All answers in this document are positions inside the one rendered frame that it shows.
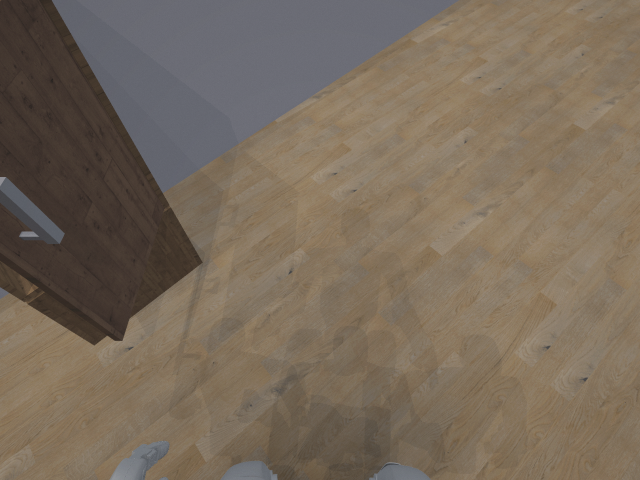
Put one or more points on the cupboard door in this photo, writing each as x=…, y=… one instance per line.
x=60, y=148

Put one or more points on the robot right shin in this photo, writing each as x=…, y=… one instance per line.
x=389, y=463

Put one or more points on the left robot hand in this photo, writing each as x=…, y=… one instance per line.
x=141, y=460

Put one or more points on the handle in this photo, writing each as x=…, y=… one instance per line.
x=26, y=211

